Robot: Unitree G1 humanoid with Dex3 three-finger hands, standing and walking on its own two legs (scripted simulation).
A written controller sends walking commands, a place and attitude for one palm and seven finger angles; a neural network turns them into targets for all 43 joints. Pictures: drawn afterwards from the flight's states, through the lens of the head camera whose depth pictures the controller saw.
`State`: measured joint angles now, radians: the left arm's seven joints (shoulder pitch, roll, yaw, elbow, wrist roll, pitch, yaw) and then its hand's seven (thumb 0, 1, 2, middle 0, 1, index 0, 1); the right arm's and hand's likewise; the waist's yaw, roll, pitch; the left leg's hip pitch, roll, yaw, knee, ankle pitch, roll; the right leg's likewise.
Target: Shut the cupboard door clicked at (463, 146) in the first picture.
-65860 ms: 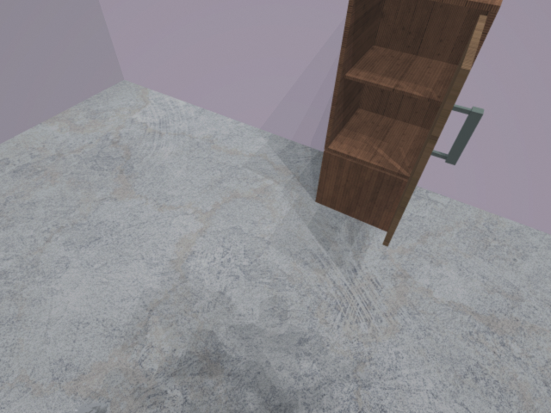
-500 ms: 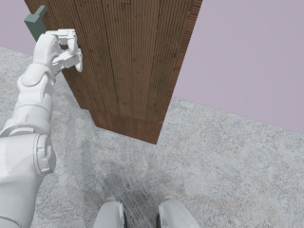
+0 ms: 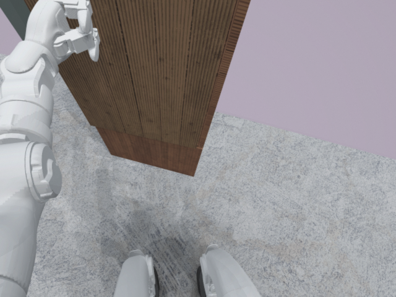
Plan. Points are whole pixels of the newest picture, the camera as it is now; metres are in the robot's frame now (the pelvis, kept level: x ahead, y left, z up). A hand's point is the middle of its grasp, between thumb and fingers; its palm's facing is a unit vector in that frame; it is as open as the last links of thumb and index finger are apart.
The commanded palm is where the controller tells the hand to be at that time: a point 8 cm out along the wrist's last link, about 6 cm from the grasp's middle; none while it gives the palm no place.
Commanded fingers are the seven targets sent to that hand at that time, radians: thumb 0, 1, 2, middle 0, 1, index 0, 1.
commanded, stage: push the door shut along its arc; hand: left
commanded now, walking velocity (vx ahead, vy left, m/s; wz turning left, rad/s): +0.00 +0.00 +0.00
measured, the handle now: (35, 23) +0.61 +0.21 +0.11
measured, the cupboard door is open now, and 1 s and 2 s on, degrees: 3 0 0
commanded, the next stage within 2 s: pull the fist back off the door in 0.08 s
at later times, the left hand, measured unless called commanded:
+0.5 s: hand (107, 34) +0.57 +0.09 +0.12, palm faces +0.13 -0.99 -0.04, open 2.9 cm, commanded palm +0.54 +0.12 +0.12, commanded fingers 0.00 0.90 0.90 -1.30 -1.50 -1.30 -1.50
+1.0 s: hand (111, 71) +0.49 +0.08 +0.12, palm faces +0.11 -0.99 +0.00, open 3.1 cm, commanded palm +0.46 +0.13 +0.12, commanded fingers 0.00 0.90 0.90 -1.30 -1.50 -1.30 -1.50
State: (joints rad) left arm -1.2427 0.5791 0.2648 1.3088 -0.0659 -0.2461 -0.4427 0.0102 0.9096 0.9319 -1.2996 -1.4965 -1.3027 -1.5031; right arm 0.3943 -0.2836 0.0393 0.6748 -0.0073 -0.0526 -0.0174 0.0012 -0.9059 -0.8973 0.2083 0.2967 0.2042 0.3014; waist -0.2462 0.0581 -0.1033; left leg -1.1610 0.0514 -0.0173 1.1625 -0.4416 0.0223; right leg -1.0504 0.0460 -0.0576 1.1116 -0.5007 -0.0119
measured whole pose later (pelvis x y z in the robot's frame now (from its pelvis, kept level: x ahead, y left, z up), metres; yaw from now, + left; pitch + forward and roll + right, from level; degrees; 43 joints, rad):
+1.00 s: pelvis +0.02 -0.01 +0.04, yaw +1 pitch +18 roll -1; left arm -0.72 0.15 0.20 0.96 -0.04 -0.45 0.15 0.02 0.91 0.90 -1.30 -1.50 -1.30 -1.50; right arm 0.39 -0.26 -0.04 0.65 -0.04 0.03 0.07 0.00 -0.91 -0.90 0.20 0.30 0.20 0.30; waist -0.12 0.04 -0.14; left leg -0.86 0.04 0.02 0.97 -0.41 0.00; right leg -0.78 0.03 -0.02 0.96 -0.49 -0.03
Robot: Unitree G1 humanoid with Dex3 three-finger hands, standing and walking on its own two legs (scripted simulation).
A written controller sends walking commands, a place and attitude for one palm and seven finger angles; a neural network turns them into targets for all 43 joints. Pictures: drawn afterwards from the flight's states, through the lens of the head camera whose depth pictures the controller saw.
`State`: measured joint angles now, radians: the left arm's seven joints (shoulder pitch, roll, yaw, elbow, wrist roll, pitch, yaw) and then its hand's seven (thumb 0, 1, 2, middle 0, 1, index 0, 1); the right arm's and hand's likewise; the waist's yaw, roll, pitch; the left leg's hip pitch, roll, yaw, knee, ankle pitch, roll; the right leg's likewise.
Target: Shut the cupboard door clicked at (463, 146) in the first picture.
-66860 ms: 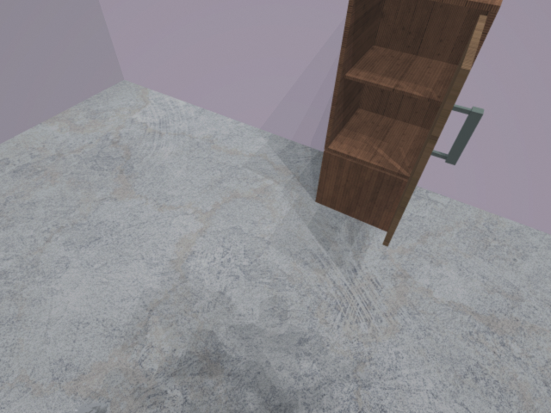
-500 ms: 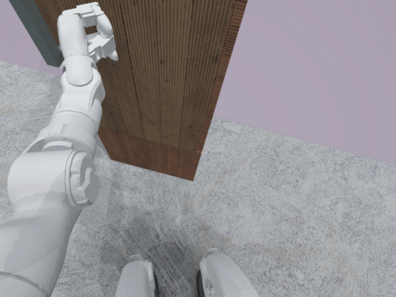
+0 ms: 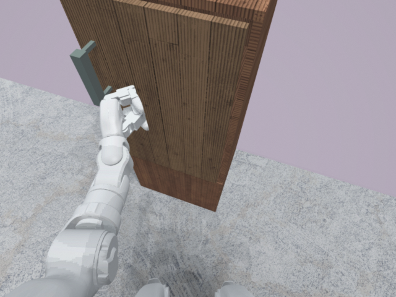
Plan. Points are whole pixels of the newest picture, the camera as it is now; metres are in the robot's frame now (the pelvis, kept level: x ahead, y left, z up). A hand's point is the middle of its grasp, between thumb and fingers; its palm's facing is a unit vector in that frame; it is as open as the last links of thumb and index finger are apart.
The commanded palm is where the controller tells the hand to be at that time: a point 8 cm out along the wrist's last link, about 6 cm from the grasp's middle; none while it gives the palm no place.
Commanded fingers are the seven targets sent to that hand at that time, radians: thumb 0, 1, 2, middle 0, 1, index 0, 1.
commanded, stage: pull the fist back off the door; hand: left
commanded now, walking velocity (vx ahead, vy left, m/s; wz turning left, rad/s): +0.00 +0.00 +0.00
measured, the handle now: (95, 75) +0.60 +0.21 +0.08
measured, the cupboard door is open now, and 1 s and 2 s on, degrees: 0 0 0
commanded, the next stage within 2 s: draw the hand back to the body in 0.06 s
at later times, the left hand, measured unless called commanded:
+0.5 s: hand (113, 132) +0.40 +0.13 +0.12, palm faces +0.11 -0.99 -0.02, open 3.1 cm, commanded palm +0.35 +0.18 +0.12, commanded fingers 0.00 0.90 0.90 -1.30 -1.50 -1.30 -1.50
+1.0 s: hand (25, 188) +0.27 +0.21 +0.17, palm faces +0.24 -0.94 -0.25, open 3.5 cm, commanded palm +0.23 +0.26 +0.19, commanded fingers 0.00 0.90 0.90 -0.69 -0.84 -0.69 -0.84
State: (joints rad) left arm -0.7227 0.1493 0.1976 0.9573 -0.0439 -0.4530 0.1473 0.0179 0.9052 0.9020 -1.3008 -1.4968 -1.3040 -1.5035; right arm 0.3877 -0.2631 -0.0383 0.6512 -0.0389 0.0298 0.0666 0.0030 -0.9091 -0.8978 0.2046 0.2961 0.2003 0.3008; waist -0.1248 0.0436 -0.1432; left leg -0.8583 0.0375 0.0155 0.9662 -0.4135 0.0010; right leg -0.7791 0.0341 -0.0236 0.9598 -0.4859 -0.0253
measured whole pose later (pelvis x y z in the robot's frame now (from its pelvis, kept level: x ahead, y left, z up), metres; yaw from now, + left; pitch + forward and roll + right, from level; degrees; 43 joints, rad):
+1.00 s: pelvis +0.01 +0.01 +0.06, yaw +1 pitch -2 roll +0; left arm 0.12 0.27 0.10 -0.02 -0.07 -0.06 0.07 0.02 0.90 0.90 -0.96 -1.12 -0.96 -1.12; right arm 0.15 -0.23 0.06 0.56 0.04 0.01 -0.09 0.01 -0.91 -0.90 0.20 0.30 0.20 0.30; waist 0.04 0.06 -0.02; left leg -0.20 -0.01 0.03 0.47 -0.23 0.02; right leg -0.13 0.00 -0.01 0.47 -0.30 0.00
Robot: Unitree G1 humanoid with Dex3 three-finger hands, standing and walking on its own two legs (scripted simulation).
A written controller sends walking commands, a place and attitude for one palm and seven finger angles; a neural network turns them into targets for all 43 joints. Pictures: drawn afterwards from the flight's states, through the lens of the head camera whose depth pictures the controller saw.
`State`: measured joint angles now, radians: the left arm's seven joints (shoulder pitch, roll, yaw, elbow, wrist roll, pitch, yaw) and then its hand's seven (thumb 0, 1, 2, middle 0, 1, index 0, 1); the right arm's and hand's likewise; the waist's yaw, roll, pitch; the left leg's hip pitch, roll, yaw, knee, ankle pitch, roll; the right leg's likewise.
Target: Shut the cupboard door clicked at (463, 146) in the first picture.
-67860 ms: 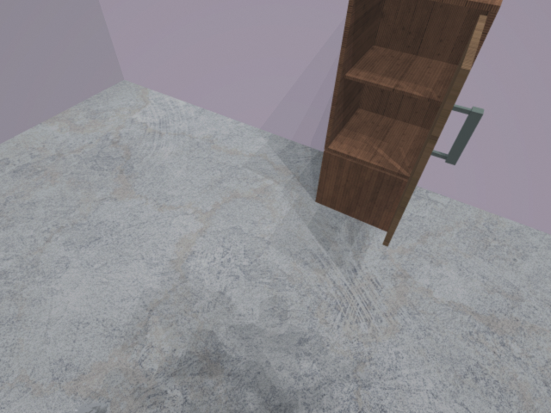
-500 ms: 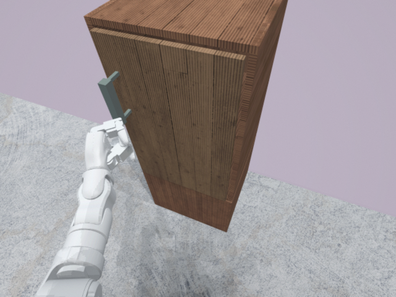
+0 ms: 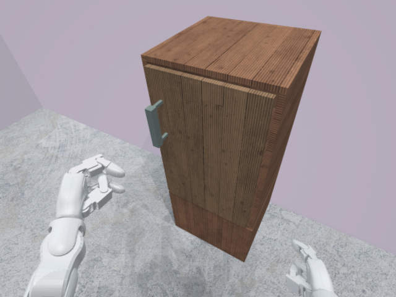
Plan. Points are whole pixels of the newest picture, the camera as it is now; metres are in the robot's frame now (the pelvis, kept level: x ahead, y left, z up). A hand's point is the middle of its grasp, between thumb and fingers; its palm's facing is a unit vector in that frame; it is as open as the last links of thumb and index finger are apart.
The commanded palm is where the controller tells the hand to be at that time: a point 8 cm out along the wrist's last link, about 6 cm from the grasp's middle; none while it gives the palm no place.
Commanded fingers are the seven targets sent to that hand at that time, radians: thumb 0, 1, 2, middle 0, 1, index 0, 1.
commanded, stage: draw the hand back to the body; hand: left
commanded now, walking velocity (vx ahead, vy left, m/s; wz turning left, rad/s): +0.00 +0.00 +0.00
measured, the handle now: (158, 123) +0.60 +0.19 +0.02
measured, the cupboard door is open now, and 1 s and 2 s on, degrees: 0 0 0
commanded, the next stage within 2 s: step back with the hand held close in 0.76 s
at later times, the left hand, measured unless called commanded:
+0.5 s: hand (29, 213) +0.19 +0.28 +0.17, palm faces +0.49 -0.76 -0.41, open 6.9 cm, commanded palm +0.15 +0.30 +0.18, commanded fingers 0.00 0.90 0.90 -0.20 -0.30 -0.20 -0.30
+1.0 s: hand (36, 212) +0.19 +0.27 +0.17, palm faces +0.46 -0.78 -0.42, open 7.4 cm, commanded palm +0.14 +0.30 +0.18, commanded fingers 0.00 0.90 0.90 -0.20 -0.30 -0.20 -0.30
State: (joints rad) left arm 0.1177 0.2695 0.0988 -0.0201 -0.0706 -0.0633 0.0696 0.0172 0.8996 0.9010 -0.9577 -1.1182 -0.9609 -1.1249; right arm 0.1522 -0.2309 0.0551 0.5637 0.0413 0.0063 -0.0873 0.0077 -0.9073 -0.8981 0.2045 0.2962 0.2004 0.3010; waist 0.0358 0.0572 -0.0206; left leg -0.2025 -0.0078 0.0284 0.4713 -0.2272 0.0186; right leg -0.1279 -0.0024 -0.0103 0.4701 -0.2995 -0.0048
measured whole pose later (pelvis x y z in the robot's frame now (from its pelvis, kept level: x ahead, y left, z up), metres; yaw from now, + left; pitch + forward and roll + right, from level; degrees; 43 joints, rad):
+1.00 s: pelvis +0.00 +0.00 +0.00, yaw +1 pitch -2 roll -1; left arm 0.47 0.35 0.37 -0.36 -0.07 -0.12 0.10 0.02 0.89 0.90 -0.21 -0.30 -0.21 -0.31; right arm 0.19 -0.24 0.02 0.62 0.02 -0.04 -0.08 0.01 -0.90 -0.90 0.21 0.30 0.20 0.30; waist 0.04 0.09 -0.03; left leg -0.21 0.01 0.01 0.48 -0.23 0.01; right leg -0.09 0.02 -0.03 0.39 -0.26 -0.01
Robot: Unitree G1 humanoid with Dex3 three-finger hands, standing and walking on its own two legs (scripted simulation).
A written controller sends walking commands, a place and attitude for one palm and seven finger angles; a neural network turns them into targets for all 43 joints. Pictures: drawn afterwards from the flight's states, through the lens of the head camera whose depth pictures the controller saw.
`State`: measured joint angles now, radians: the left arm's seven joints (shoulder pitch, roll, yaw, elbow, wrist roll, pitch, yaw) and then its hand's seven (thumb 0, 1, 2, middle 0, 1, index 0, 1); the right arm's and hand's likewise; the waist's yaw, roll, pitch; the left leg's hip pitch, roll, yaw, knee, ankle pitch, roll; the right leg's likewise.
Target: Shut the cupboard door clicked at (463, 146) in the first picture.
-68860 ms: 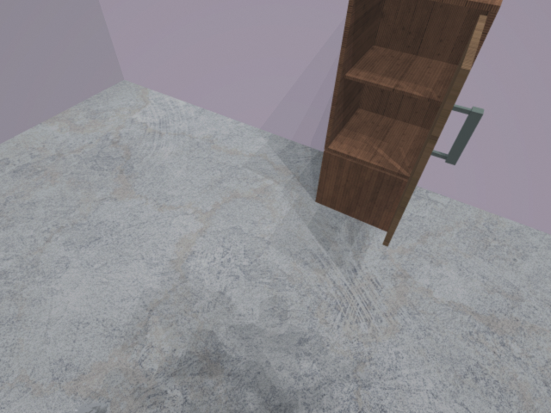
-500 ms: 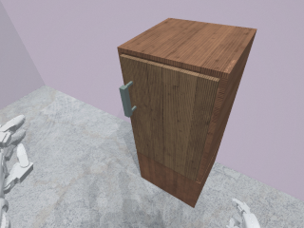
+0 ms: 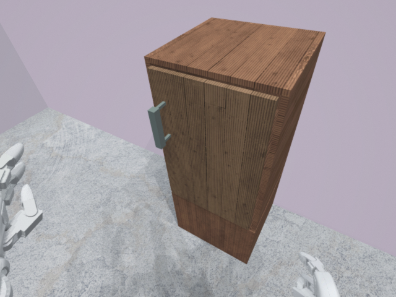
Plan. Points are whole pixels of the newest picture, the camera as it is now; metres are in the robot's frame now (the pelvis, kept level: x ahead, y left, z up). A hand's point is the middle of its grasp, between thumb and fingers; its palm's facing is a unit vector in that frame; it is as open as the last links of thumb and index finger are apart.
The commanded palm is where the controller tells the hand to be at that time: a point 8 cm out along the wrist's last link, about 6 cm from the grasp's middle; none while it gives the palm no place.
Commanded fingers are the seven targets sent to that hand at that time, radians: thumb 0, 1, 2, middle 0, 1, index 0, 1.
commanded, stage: step back with the hand held close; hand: left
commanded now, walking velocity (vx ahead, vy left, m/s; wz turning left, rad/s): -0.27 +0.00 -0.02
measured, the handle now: (161, 125) +0.60 +0.18 +0.01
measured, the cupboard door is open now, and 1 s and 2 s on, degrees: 0 0 0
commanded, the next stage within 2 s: stop stepping back and stand still in 1.20 s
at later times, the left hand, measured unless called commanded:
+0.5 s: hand (4, 244) +0.14 +0.29 +0.16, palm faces +0.41 -0.79 -0.46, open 7.4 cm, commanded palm +0.09 +0.33 +0.17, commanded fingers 0.00 0.90 0.90 -0.20 -0.30 -0.20 -0.30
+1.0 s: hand out of the picture +0.08 +0.31 +0.17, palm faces +0.46 -0.77 -0.44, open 7.4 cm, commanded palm +0.01 +0.35 +0.17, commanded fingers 0.00 0.90 0.90 -0.20 -0.30 -0.20 -0.30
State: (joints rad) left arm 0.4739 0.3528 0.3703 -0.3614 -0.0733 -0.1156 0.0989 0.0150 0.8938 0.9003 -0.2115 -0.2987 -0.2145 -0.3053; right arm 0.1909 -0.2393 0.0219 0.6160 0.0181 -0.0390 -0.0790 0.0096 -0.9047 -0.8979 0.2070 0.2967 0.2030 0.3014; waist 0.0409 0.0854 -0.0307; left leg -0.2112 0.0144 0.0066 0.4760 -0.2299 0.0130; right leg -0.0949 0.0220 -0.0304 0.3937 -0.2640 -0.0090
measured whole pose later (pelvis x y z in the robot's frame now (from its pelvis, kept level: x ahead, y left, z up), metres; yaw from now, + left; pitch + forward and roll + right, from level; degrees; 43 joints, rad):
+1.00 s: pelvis -0.12 +0.04 -0.02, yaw +2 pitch +1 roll -6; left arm 0.52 0.47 0.47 -0.51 -0.04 -0.26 0.16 0.01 0.89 0.90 -0.21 -0.30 -0.22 -0.31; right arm 0.24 -0.20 0.00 0.62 0.00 -0.07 -0.09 0.01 -0.90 -0.90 0.21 0.30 0.20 0.30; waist -0.04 0.03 -0.02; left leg -0.51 0.03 -0.02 0.57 -0.08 0.07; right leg -0.34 0.09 0.02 0.71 -0.33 0.01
